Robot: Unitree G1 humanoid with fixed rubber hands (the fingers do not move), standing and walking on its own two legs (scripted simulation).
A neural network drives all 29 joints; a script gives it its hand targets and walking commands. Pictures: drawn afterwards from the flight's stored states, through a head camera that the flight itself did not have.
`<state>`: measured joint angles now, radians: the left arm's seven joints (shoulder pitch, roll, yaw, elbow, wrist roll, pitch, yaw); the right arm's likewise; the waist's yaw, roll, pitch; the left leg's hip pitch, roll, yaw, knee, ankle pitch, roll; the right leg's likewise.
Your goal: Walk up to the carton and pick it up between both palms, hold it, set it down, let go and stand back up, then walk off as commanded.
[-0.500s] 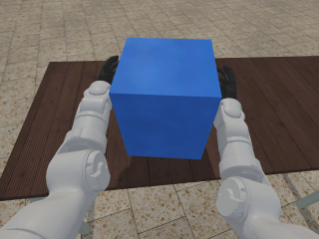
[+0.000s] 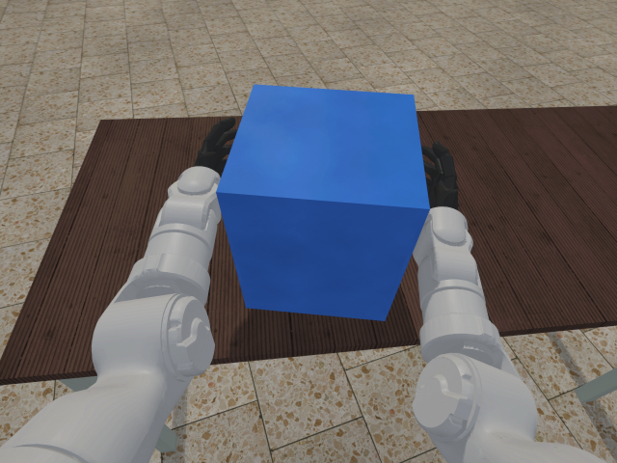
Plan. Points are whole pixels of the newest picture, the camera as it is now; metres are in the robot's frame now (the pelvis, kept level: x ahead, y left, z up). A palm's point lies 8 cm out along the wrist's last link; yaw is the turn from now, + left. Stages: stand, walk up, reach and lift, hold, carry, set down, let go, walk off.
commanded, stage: set down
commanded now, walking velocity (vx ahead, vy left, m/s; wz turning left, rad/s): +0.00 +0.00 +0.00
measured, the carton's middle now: (323, 209) +0.42 -0.04 +0.09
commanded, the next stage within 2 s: none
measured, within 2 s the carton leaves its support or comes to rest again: rests again in 0.12 s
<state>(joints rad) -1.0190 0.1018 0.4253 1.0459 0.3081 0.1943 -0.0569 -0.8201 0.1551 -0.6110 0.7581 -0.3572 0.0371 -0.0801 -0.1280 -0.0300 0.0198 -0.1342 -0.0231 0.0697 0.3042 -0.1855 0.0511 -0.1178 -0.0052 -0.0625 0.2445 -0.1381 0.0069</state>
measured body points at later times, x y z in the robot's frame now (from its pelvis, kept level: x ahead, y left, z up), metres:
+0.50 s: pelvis +0.01 +0.00 +0.00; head +0.04 +0.01 +0.45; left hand +0.48 +0.10 +0.11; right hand +0.41 -0.19 +0.11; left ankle -0.01 +0.08 -0.75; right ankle -0.01 -0.12 -0.75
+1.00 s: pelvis +0.01 +0.00 +0.00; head +0.05 +0.02 +0.45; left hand +0.48 +0.10 +0.11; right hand +0.41 -0.19 +0.11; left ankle -0.01 +0.08 -0.75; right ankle -0.01 -0.12 -0.75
